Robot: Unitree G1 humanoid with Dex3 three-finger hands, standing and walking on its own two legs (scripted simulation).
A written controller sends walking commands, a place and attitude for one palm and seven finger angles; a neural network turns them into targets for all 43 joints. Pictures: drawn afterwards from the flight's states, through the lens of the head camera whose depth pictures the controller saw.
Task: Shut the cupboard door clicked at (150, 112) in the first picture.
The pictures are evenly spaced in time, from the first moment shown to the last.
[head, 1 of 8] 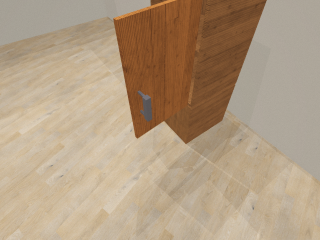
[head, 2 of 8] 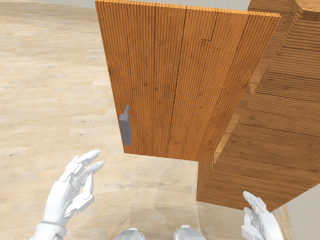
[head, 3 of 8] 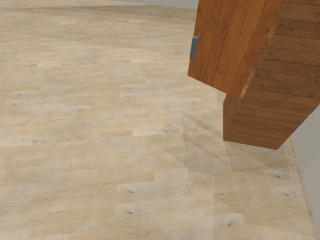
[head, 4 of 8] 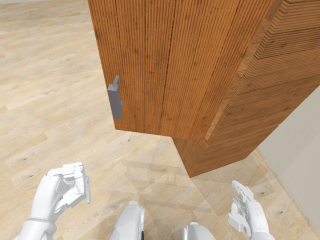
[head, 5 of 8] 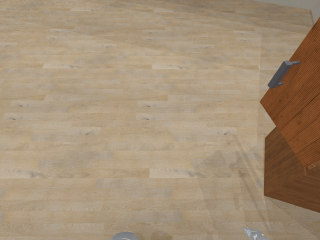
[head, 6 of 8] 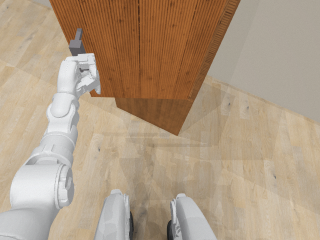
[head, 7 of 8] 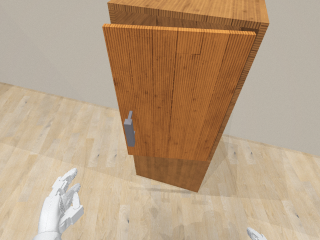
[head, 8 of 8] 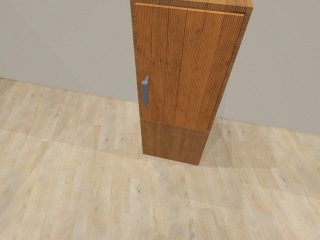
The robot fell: no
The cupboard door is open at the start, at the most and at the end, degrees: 95 95 0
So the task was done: yes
